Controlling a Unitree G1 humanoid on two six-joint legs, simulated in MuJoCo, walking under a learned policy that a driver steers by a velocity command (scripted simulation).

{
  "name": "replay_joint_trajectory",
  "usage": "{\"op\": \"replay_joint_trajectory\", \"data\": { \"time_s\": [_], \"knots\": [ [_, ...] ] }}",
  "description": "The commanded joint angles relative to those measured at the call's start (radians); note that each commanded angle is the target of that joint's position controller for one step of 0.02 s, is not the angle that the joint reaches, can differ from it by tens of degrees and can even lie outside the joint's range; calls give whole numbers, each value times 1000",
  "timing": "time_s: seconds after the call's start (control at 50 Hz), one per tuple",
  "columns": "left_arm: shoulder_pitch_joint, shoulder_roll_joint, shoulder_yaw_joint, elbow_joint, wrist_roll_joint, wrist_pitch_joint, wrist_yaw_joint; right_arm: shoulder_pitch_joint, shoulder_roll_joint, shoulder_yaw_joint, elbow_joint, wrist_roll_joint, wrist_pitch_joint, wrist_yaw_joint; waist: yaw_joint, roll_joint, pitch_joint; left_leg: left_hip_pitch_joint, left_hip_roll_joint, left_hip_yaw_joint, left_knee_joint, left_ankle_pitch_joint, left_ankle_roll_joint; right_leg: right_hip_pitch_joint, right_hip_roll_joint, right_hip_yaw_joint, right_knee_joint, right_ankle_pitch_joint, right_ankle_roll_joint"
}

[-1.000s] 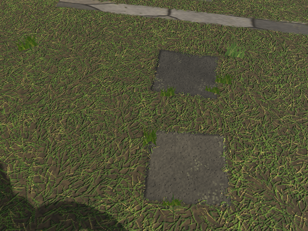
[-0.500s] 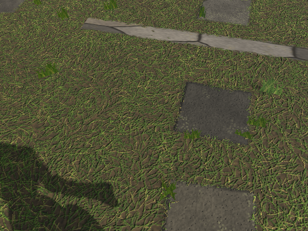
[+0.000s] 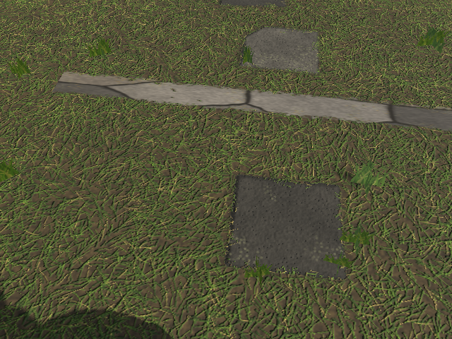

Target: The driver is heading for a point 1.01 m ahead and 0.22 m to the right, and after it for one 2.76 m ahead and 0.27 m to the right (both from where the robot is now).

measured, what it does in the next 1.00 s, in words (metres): walks ahead, turning right: right foot, then left foot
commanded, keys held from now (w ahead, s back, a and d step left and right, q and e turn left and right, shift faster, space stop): w+e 0.42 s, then w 0.58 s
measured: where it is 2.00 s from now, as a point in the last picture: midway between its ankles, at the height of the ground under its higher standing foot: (308, 210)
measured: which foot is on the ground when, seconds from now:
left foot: down 0.00-0.24, up 0.26-0.74, down 0.76-1.00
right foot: up 0.00-0.20, down 0.22-0.78, up 0.80-1.00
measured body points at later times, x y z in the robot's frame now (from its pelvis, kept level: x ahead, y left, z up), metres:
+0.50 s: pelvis +0.27 -0.06 +0.00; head +0.30 -0.08 +0.45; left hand +0.36 +0.20 -0.13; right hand +0.35 -0.34 -0.12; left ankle +0.41 +0.10 -0.67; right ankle +0.23 -0.09 -0.75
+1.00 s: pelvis +0.56 -0.08 +0.00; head +0.58 -0.08 +0.45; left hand +0.73 +0.13 -0.14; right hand +0.50 -0.34 -0.13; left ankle +0.58 -0.02 -0.75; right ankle +0.53 -0.23 -0.67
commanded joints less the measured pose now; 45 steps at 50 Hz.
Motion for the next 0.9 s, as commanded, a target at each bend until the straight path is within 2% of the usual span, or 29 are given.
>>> {"op": "replay_joint_trajectory", "data": {
  "time_s": [0.02,0.08,0.12,0.16,0.18,0.2,0.22,0.24,0.26,0.28,0.3,0.32,0.34,0.36,0.38,0.44,0.54,0.62,0.68,0.72,0.74,0.76,0.78,0.8,0.82,0.84,0.86,0.88,0.9],
  "knots": [
    [-106,17,-8,-83,1,-11,-7,13,-114,-15,-40,2,-16,-11,-8,101,78,-49,274,-61,-102,336,52,-7,9,-59,-130,85,-2],
    [-185,13,-16,-123,5,-14,-12,70,-120,-16,-18,-2,-9,-23,-32,100,91,52,301,-17,-59,464,49,-5,25,-118,-235,59,-31],
    [-185,20,-13,-136,7,-16,-12,73,-133,-18,-12,-5,-1,-30,-19,108,80,114,318,12,10,637,42,30,54,-149,-279,-11,-63],
    [-121,38,-3,-125,9,-15,-7,52,-160,-25,-18,-9,8,-36,17,141,30,152,328,45,149,942,33,131,115,-190,-289,-114,-107],
    [-50,55,7,-107,10,-16,-3,40,-174,-29,-22,-12,16,-37,49,151,-14,157,330,58,274,1042,33,209,152,-204,-297,-166,-134],
    [54,78,21,-78,13,-21,0,30,-187,-34,-31,-11,26,-35,91,149,-77,123,329,64,447,1024,29,335,183,-199,-338,-183,-163],
    [206,126,45,-37,26,-27,9,3,-193,-35,-53,-5,29,-30,170,104,-153,-33,310,75,699,830,3,567,147,-108,-420,-163,-210],
    [270,242,81,-39,32,-24,24,19,-113,-19,-113,16,22,-15,160,-85,-256,-398,189,87,1080,207,-46,861,-136,311,-453,-209,-329],
    [237,282,87,-50,5,-14,20,-30,-133,-27,-167,12,11,-1,122,-121,-304,-659,15,-111,1286,-333,-66,963,-273,740,-598,-87,-429],
    [199,254,82,-42,-14,-7,26,-132,-139,-25,-189,1,1,4,118,-6,-175,-758,103,-215,1264,-229,-54,879,-235,569,-612,-85,-385],
    [148,198,68,-45,-18,-8,30,-141,-135,-21,-198,8,-10,6,84,43,-77,-739,142,-206,1173,-143,-54,741,-204,456,-636,-31,-337],
    [99,156,57,-53,-17,-11,33,-128,-132,-24,-187,2,-8,4,36,94,-19,-681,171,-203,1081,-113,-60,629,-148,369,-658,47,-287],
    [64,126,46,-60,-27,-16,37,-111,-127,-23,-184,-19,12,3,2,101,-3,-620,185,-201,1028,-95,-75,554,-90,293,-676,98,-249],
    [63,131,44,-65,-28,-25,38,-82,-114,-20,-186,-30,33,7,-15,48,-18,-566,191,-202,988,-99,-93,505,-80,265,-680,172,-261],
    [82,129,42,-60,-31,-37,37,-89,-115,-21,-192,-35,48,9,-20,48,-15,-559,193,-193,965,-104,-107,492,-58,242,-676,251,-259],
    [133,169,50,-57,-26,-49,37,-173,-109,-19,-232,-33,68,19,-3,29,-8,-608,193,-163,835,-12,-139,483,-21,207,-702,243,-242],
    [242,151,40,-38,-25,-50,35,-339,-103,-9,-287,-24,69,28,71,-9,6,-673,180,-147,596,176,-126,605,-13,189,-709,286,-176],
    [293,155,33,-24,-13,-52,45,-448,-108,0,-328,-15,58,36,112,-14,27,-685,147,-131,459,214,-93,715,-44,195,-690,329,-170],
    [282,174,32,-19,-4,-55,54,-447,-128,-2,-345,-12,47,37,88,-26,41,-615,119,-134,374,153,-48,760,-85,205,-655,421,-155],
    [237,194,34,-24,-1,-60,57,-311,-156,-16,-307,-9,40,26,19,-38,-4,-418,64,-120,328,69,-11,740,-79,179,-541,655,-122],
    [223,199,34,-21,1,-60,53,-173,-174,-27,-263,-8,33,14,-44,-13,-73,-261,33,-104,275,71,10,727,-45,149,-383,722,-107],
    [220,183,27,-30,-4,-64,49,-16,-208,-40,-224,-22,24,1,-113,29,-169,-25,117,-184,254,74,46,600,-2,118,-166,563,-92],
    [329,88,6,-56,-42,-67,40,96,-326,-69,-217,-47,21,-6,-88,233,-326,279,402,-611,228,-40,163,300,138,44,208,100,-44],
    [343,127,13,-43,-29,-66,41,66,-299,-68,-201,-23,38,8,-66,280,-333,274,493,-912,78,-57,220,128,223,58,373,-457,-46],
    [273,151,19,-49,-5,-59,42,-44,-232,-52,-220,-4,43,14,-26,147,-153,117,454,-787,65,-167,203,64,147,95,423,-385,-55],
    [204,139,14,-62,1,-60,33,-120,-166,-35,-231,0,41,19,-14,69,-62,-16,409,-652,34,-151,181,67,103,88,369,-310,-54],
    [175,121,10,-72,0,-56,26,-144,-140,-26,-225,-5,36,18,5,76,-10,-99,357,-548,0,-90,149,88,70,74,307,-277,-53],
    [169,112,8,-75,12,-45,19,-145,-118,-16,-207,-2,31,15,27,95,16,-161,301,-463,-27,-20,111,126,46,64,259,-254,-46],
    [205,97,4,-64,16,-33,13,-133,-129,-17,-196,-1,23,14,43,140,-3,-178,297,-426,-35,48,116,160,43,49,241,-243,-33]
  ]
}}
